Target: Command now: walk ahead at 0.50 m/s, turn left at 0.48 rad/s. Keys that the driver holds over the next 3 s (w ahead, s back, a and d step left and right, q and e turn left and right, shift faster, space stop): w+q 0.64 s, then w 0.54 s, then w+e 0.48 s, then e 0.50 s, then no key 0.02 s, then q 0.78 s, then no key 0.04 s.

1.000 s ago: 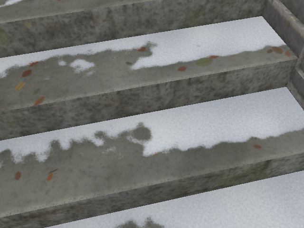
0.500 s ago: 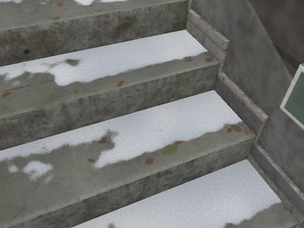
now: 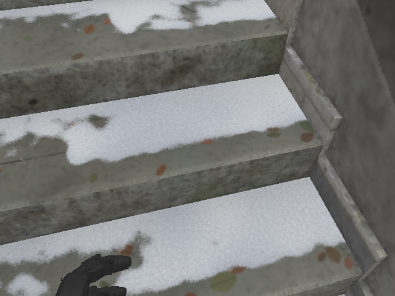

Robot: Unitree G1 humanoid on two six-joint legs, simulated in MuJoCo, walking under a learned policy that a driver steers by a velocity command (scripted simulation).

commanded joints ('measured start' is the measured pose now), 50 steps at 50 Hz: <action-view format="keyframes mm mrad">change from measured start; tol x32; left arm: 1 242 10 21 160 5 10 13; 18 524 106 32 321 14 52 113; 44 -330 -120 -104 -164 -23 -43 12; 50 -88 30 -17 -88 -23 -45 -3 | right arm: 1 -201 -4 -7 -237 -4 -14 24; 20 -754 29 93 -594 -13 77 48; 25 -130 -300 -78 -417 -9 67 33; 50 37 -73 47 57 -38 59 -66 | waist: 1 52 -94 -88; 20 97 -87 108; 24 -193 -316 -258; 26 -95 276 -468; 37 130 -42 36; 50 123 209 -262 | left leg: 1 -507 20 59 602 96 66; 14 -1217 7 115 959 -24 26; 18 -1141 102 251 617 1 -9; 23 -245 -99 490 28 -272 164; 26 392 171 -732 -940 -683 401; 28 224 222 -764 -1029 -682 223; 37 -243 11 1 -907 -113 -3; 46 167 183 -100 -1221 183 126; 50 232 153 104 -1032 1768 134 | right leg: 1 432 -283 640 -764 -188 -107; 20 668 -247 -111 -1179 273 -55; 23 768 -246 -156 -769 1907 -112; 25 455 -102 -72 -172 1363 4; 26 165 152 131 236 266 53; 33 -341 62 295 1014 269 -123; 42 -752 51 76 875 321 -30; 47 -533 25 -14 480 226 -38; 50 202 215 -113 171 209 -90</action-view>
